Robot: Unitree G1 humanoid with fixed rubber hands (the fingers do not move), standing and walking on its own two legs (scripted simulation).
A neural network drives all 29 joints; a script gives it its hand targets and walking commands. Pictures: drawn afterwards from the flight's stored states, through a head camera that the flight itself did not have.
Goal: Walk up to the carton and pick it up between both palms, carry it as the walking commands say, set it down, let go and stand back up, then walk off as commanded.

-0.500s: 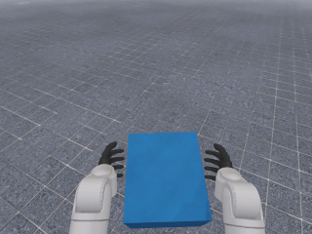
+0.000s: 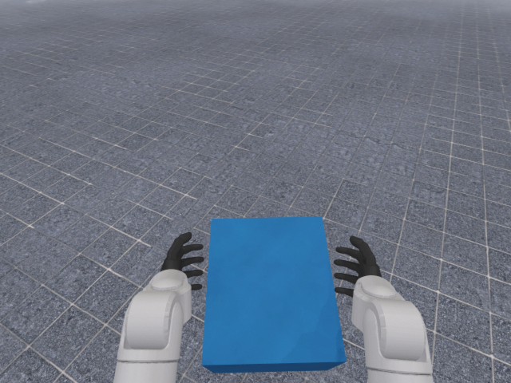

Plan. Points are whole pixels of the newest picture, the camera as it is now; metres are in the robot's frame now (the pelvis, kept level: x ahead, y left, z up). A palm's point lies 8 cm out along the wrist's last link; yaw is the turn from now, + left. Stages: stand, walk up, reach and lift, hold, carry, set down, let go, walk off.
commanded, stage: carry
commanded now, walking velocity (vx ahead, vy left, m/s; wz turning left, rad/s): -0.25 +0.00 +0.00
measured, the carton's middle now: (268, 293) +0.31 +0.00 -0.03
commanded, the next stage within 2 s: none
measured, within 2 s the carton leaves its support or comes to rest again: neither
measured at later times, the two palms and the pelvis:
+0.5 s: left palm (159, 317) +0.21 +0.14 +0.09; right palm (376, 325) +0.21 -0.14 +0.09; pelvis -0.05 +0.00 -0.01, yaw +1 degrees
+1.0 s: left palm (131, 382) +0.13 +0.16 +0.08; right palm out of the picture +0.14 -0.12 +0.09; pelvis -0.13 +0.01 -0.01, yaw +0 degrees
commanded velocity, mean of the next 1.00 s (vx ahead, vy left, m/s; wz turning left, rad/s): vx -0.25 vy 0.00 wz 0.00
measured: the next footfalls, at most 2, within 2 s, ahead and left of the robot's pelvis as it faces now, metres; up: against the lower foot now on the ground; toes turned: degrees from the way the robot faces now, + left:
right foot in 1.08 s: -0.12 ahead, -0.10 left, +0.00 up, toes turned -7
left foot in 1.46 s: -0.25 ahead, +0.15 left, +0.00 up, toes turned +7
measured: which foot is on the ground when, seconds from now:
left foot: down 0.00-1.00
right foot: down 0.00-0.84, up 0.86-1.00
